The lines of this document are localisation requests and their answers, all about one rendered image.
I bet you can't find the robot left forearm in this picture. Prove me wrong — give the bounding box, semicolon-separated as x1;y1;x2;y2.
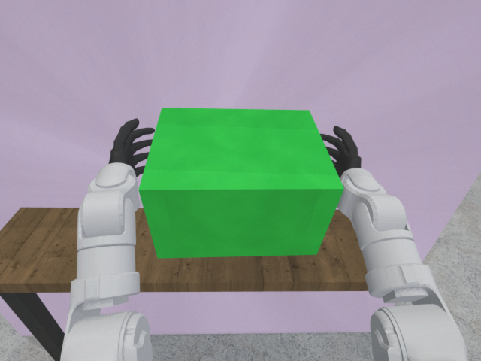
60;162;140;361

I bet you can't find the carton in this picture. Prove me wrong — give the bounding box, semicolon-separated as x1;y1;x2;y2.
138;108;344;259

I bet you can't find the robot right forearm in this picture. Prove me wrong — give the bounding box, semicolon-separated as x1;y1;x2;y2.
337;168;468;361

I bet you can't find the left robot hand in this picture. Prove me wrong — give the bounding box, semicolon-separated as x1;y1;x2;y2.
109;118;155;177

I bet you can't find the robot left upper arm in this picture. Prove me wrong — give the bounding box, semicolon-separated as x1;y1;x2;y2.
62;311;153;361

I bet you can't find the table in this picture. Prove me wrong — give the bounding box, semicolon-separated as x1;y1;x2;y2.
0;208;368;361

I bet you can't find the robot right upper arm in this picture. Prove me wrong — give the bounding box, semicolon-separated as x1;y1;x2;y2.
371;304;467;361

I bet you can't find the right robot hand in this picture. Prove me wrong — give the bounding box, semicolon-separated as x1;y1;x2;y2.
320;126;362;178

